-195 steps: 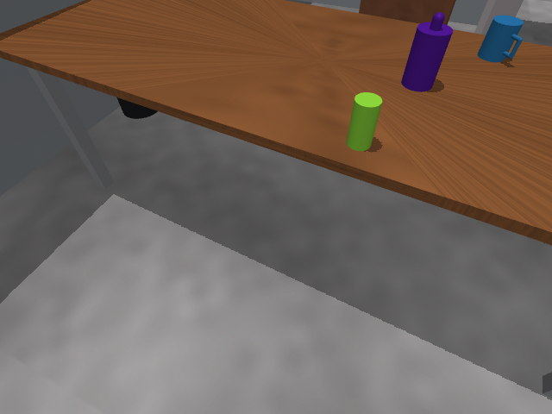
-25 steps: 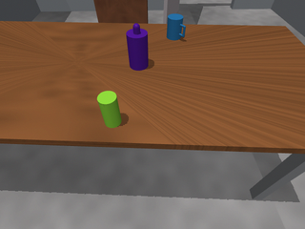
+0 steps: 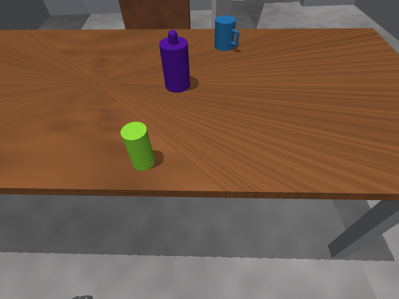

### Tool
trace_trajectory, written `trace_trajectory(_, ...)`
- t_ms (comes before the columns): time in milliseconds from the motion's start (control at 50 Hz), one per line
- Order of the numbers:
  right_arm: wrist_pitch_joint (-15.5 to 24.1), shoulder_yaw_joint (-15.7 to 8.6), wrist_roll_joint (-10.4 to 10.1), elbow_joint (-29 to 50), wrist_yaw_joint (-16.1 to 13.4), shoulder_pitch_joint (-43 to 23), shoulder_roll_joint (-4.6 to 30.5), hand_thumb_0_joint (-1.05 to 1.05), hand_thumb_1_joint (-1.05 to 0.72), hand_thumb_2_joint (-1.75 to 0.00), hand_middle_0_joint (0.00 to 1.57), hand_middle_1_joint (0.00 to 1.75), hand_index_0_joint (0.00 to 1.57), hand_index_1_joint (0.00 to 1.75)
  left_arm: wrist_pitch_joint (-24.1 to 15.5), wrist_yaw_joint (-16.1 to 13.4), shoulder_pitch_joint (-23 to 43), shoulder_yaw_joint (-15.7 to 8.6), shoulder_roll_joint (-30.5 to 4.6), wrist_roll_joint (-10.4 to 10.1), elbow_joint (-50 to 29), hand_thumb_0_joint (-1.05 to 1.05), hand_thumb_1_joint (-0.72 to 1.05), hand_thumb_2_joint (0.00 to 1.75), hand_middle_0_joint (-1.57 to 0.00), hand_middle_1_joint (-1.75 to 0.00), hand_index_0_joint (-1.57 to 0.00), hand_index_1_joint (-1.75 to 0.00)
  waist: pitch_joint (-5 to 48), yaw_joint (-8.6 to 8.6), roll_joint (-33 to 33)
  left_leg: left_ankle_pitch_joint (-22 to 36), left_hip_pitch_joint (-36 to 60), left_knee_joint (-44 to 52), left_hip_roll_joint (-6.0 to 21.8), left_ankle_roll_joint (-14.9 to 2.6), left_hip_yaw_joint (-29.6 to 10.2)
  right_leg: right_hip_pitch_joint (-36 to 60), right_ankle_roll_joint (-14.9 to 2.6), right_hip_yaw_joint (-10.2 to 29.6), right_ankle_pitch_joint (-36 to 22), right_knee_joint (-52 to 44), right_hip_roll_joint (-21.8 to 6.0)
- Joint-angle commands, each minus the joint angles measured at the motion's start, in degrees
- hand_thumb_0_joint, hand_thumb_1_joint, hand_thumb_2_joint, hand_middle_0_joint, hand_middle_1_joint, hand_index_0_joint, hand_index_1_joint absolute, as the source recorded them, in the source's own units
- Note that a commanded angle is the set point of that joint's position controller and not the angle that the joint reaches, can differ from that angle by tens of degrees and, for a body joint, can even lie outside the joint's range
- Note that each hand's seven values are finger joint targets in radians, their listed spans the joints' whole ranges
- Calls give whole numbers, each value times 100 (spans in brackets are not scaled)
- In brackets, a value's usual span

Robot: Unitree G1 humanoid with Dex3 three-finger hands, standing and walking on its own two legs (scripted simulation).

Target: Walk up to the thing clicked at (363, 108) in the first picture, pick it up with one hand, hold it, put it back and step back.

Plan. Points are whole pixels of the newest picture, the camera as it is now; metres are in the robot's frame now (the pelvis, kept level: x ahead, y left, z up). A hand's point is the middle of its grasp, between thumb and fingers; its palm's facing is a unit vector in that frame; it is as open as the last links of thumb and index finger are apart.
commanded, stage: walk up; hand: left
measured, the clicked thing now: (139, 147) +0.44 +0.18 +0.03
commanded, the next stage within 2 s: stand in 0.02 s
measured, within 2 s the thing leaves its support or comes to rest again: neither
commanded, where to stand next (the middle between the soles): +0.05 +0.00 m, yaw +2 degrees
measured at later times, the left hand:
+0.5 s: hand out of the picture +0.09 +0.26 -0.15, palm faces -0.03 -0.94 -0.35, open 7.4 cm
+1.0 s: hand out of the picture +0.09 +0.26 -0.15, palm faces -0.02 -0.94 -0.35, open 7.4 cm
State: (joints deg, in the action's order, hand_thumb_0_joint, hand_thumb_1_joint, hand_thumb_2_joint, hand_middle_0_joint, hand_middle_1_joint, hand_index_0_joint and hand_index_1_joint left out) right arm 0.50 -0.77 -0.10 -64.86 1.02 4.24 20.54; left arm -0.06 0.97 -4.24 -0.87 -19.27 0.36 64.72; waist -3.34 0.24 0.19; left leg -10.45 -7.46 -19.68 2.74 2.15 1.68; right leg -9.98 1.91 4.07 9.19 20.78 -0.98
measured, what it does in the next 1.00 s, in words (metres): stands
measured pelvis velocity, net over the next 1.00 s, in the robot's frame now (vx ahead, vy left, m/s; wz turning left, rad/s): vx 0.02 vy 0.00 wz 0.02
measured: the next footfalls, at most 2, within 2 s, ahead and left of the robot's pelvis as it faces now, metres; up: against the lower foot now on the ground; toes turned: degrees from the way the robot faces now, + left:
none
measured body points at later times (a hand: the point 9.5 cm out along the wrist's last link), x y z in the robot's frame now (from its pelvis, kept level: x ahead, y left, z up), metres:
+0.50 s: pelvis +0.02 +0.00 +0.00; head +0.03 +0.00 +0.45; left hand +0.09 +0.31 -0.13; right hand +0.09 -0.30 -0.13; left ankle +0.00 +0.14 -0.75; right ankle +0.02 -0.14 -0.75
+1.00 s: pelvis +0.02 +0.00 +0.00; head +0.03 +0.00 +0.45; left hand +0.09 +0.31 -0.13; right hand +0.10 -0.30 -0.13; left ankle +0.00 +0.14 -0.75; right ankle +0.02 -0.14 -0.75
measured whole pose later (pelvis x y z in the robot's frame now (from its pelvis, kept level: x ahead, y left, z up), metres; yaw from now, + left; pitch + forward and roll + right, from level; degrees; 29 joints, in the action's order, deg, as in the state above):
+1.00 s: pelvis +0.02 +0.00 +0.00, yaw +1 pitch -1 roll +0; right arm 0.4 -0.6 0.3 -64.6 1.0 6.1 20.5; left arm -0.8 0.4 -6.5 0.6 -20.3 0.5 64.1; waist -2.5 0.3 0.2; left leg -11.3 -5.6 -18.3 2.1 1.9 0.9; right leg -7.8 2.2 3.1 10.6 19.7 -1.7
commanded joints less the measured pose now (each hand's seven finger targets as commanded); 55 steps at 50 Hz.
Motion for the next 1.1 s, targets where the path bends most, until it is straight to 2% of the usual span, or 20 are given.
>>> trace_trajectory(0, 92, -229, 71, 343, -97, -169, 1163, 0, -90, -90, 20, 30, 20, 30, -115, -99, 59, -227, -1310, 26, -316, 0, 90, 90, -20, -30, -20, -30, 654, -13, -31, 59, 214, 380, 530, -303, -425, 184, -278, 326, -367, -395, -557)
trace_trajectory(40, 84, -226, 87, 341, -88, -126, 1155, 0, -90, -90, 20, 30, 20, 30, -142, -105, 132, -234, -1348, 40, -341, 0, 90, 90, -20, -30, -20, -30, 549, -1, -83, -179, 108, 414, 488, -313, -422, 88, -271, 370, -53, -483, -551)
trace_trajectory(140, 102, -235, 87, 339, -82, -77, 1191, 0, -90, -90, 20, 30, 20, 30, -164, -107, 138, -210, -1360, 28, -372, 0, 90, 90, -20, -30, -20, -30, 422, 7, -112, 51, 186, 404, 501, -303, -443, -40, -291, 348, -132, -461, -539)
trace_trajectory(180, 110, -232, 89, 338, -85, -53, 1205, 0, -90, -90, 20, 30, 20, 30, -177, -115, 144, -188, -1319, 17, -390, 0, 90, 90, -20, -30, -20, -30, 460, 5, -5, 232, 109, 365, 507, -323, -416, 109, -296, 358, -518, -422, -582)
trace_trajectory(260, 130, -225, 75, 341, -92, -10, 1187, 0, -90, -90, 20, 30, 20, 30, -181, -116, 94, -181, -1358, 3, -398, 0, 90, 90, -20, -30, -20, -30, 604, 11, -25, 584, 208, 367, 523, -303, -427, 281, -304, 284, -855, -299, -569)
trace_trajectory(440, 108, -236, 66, 345, -110, 5, 1213, 0, -90, -90, 20, 30, 20, 30, -162, -135, 1, -145, -1368, 12, -391, 0, 90, 90, -20, -30, -20, -30, 515, 9, -101, 660, 302, 360, 525, -273, -438, 173, -270, 222, -842, -287, -550)
trace_trajectory(580, 91, -244, 65, 348, -109, 14, 1237, 0, -90, -90, 20, 30, 20, 30, -176, -153, -4, -116, -1363, 16, -413, 0, 90, 90, -20, -30, -20, -30, 637, 26, -32, 1006, 386, 261, 547, -279, -427, 325, -259, 189, -1201, -265, -591)
trace_trajectory(700, 85, -234, 56, 354, -107, -57, 1203, 0, -90, -90, 20, 30, 20, 30, -163, -161, -13, -104, -1346, 11, -406, 0, 90, 90, -20, -30, -20, -30, 463, 2, -49, 859, 305, 344, 516, -276, -426, 251, -257, 169, -1034, -312, -558)
trace_trajectory(800, 91, -233, 64, 373, -105, -1, 1207, 0, -90, -90, 20, 30, 20, 30, -171, -161, -19, -123, -1380, 17, -427, 0, 90, 90, -20, -30, -20, -30, 517, 22, 28, 765, 342, 325, 511, -295, -387, 266, -257, 221, -1025, -352, -603)
trace_trajectory(860, 86, -237, 63, 379, -107, -15, 1214, 0, -90, -90, 20, 30, 20, 30, -158, -161, -16, -132, -1372, 22, -423, 0, 90, 90, -20, -30, -20, -30, 516, 15, 1, 606, 303, 383, 514, -299, -416, 267, -261, 174, -820, -327, -573)
trace_trajectory(920, 93, -237, 59, 387, -102, -38, 1194, 0, -90, -90, 20, 30, 20, 30, -173, -157, -14, -131, -1391, 21, -423, 0, 90, 90, -20, -30, -20, -30, 544, 0, -113, 777, 324, 376, 516, -303, -439, 332, -275, 168, -958, -306, -578)
trace_trajectory(1000, 87, -236, 57, 384, -101, -36, 1205, 0, -90, -90, 20, 30, 20, 30, -176, -162, -35, -120, -1369, 18, -427, 0, 90, 90, -20, -30, -20, -30, 496, 2, -82, 706, 322, 349, 495, -298, -430, 265, -273, 170, -894, -365, -582)
trace_trajectory(1020, 80, -235, 62, 372, -102, -8, 1232, 0, -90, -90, 20, 30, 20, 30, -174, -161, -42, -115, -1349, 17, -424, 0, 90, 90, -20, -30, -20, -30, 475, 6, 1, 529, 259, 373, 477, -303, -417, 253, -249, 190, -770, -411, -592)
trace_trajectory(1080, 74, -238, 59, 377, -96, 15, 1199, 0, -90, -90, 20, 30, 20, 30, -187, -162, -59, -116, -1393, 25, -426, 0, 90, 90, -20, -30, -20, -30, 508, 10, -135, 724, 300, 340, 504, -304, -445, 300, -267, 155, -905, -378, -597)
